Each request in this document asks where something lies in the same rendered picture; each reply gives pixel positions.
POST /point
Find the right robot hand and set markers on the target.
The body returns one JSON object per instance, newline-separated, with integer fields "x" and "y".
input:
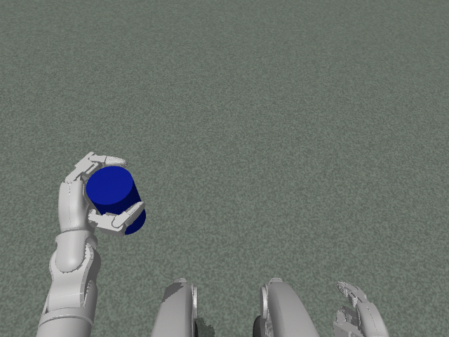
{"x": 365, "y": 322}

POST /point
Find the left robot arm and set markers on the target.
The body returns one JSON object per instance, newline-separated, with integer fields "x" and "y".
{"x": 70, "y": 305}

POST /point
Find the left robot hand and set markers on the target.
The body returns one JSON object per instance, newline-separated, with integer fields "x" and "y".
{"x": 77, "y": 212}

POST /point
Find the can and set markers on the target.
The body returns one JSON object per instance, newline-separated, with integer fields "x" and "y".
{"x": 112, "y": 190}

